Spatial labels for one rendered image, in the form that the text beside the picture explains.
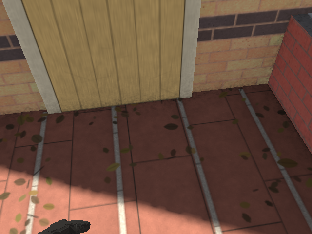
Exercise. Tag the left robot hand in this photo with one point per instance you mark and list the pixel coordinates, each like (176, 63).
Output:
(67, 227)

